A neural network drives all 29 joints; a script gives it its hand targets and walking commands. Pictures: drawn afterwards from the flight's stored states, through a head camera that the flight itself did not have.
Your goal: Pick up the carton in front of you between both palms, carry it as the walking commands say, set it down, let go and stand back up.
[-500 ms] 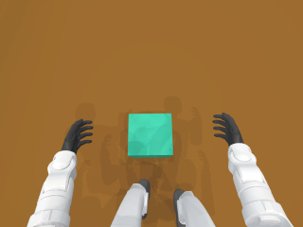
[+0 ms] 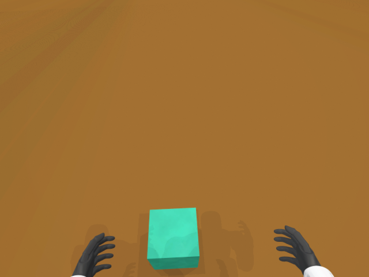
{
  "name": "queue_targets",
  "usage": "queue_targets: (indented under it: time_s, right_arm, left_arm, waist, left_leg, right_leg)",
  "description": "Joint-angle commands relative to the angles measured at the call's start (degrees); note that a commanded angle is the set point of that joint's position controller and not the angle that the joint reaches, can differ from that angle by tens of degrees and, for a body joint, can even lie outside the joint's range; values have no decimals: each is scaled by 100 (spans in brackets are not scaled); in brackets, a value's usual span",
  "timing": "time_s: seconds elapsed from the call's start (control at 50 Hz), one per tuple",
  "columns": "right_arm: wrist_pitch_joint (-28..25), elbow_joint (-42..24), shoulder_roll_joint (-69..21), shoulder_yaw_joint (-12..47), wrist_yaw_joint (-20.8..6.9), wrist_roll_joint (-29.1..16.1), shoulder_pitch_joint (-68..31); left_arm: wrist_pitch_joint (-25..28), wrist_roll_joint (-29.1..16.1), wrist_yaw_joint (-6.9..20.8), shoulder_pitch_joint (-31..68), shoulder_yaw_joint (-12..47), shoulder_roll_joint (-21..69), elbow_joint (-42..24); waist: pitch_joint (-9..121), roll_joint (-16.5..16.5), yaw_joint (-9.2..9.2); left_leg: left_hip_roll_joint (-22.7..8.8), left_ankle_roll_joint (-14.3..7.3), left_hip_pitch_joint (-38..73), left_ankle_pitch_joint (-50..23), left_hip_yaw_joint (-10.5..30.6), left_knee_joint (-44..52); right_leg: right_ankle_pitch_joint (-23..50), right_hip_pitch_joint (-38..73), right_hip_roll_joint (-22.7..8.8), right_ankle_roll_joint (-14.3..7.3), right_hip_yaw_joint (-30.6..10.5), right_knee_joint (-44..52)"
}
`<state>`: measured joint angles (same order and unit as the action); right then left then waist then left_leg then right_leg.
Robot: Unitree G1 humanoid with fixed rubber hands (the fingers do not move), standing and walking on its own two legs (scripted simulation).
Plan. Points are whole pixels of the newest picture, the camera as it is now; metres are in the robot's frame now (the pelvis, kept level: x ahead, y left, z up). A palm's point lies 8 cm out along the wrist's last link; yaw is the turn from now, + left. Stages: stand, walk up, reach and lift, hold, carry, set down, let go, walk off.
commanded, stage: let go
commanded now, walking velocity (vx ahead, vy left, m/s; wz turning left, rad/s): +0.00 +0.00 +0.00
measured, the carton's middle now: (174, 239) +0.37 +0.08 -0.65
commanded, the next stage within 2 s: stand in 0.34 s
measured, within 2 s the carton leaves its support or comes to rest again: neither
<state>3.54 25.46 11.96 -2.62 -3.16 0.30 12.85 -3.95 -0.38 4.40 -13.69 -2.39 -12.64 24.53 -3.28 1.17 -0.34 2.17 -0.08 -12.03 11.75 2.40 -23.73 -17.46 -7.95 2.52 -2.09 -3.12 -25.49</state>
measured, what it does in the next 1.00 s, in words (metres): stands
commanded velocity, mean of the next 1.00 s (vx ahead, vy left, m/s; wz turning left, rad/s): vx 0.00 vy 0.00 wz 0.00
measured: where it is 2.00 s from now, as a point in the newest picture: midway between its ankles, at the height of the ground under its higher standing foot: outside the picture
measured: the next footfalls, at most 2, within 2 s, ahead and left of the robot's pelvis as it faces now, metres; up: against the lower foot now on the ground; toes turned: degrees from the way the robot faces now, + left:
none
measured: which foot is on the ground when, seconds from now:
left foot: down 0.00-1.00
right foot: down 0.00-1.00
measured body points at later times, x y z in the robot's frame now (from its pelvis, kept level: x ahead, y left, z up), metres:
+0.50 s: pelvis +0.00 +0.01 -0.01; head +0.01 +0.02 +0.44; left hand +0.16 +0.28 -0.09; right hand +0.15 -0.26 -0.09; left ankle +0.01 +0.12 -0.74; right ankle -0.04 -0.10 -0.74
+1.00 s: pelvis +0.02 +0.03 +0.00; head +0.01 +0.04 +0.45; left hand +0.15 +0.32 -0.11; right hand +0.14 -0.27 -0.10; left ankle +0.01 +0.12 -0.74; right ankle -0.04 -0.10 -0.74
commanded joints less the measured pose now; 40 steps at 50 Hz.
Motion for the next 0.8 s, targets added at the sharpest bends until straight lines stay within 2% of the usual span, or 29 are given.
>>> queue_targets:
  time_s: [0.0,0.1,0.24,0.26,0.28,0.32,0.34,0.36,0.4,0.44,0.54,0.78]
  right_arm:
    - [104,-621,388,-76,-35,-21,-302]
    - [275,-652,412,-83,-39,-8,-339]
    - [330,-664,435,-129,-25,62,-316]
    - [170,-288,432,-221,99,2,39]
    - [135,-412,440,-140,143,-26,-55]
    - [114,-475,456,-63,161,-64,-174]
    - [-27,395,1087,-200,349,250,-396]
    - [-100,439,1170,-257,426,260,-257]
    - [-221,677,1166,-218,442,283,-324]
    - [-306,860,1160,-193,439,236,-436]
    - [-412,1210,1291,-189,457,214,-522]
    - [-490,1846,1636,-147,494,188,-611]
  left_arm:
    - [-131,61,21,327,-227,-620,-558]
    - [-313,137,17,264,-257,-605,-558]
    - [-338,150,-1,297,-249,-586,-631]
    - [-649,283,-154,457,-309,-753,-887]
    - [-717,230,-218,357,-222,-699,-781]
    - [-767,188,-279,357,-169,-644,-785]
    - [-343,146,-503,412,-314,-1207,-43]
    - [-140,219,-560,326,-309,-1219,31]
    - [63,264,-544,425,-255,-1147,176]
    - [176,244,-518,447,-236,-1113,334]
    - [313,220,-538,379,-227,-1265,753]
    - [429,207,-585,334,-125,-1521,1486]
  waist:
    - [-33,165,3]
    - [-148,47,-45]
    - [37,71,8]
    - [360,-119,50]
    - [340,46,60]
    - [338,93,15]
    - [285,592,-163]
    - [314,475,-54]
    - [273,163,-1]
    - [409,-86,-18]
    - [643,-185,-21]
    - [668,-177,21]
  left_leg:
    - [95,69,1508,-600,-242,-58]
    - [104,60,1658,-748,-229,-125]
    - [86,51,1735,-1111,-185,-119]
    - [228,90,1388,-913,-226,-257]
    - [211,55,1252,-881,-201,-279]
    - [195,47,1075,-881,-192,-316]
    - [-347,135,285,-799,5,-407]
    - [-352,103,234,-576,85,-418]
    - [-388,59,156,-221,154,-321]
    - [-468,-2,80,-327,274,-254]
    - [-585,-66,235,-1124,402,-229]
    - [-701,-132,589,-1777,514,-98]
  right_leg:
    - [545,-1166,-403,209,-59,868]
    - [790,-1017,-404,207,-80,807]
    - [1396,-631,-284,269,-40,630]
    - [1958,-185,-276,274,-47,366]
    - [2118,-151,-269,306,-29,275]
    - [2071,-177,-252,305,-9,240]
    - [985,-592,-414,359,-159,262]
    - [524,-533,-472,314,-300,338]
    - [52,-709,-513,237,-455,399]
    - [382,-544,-482,201,-415,239]
    - [1169,-289,-519,208,-430,136]
    - [1565,-145,-592,193,-475,197]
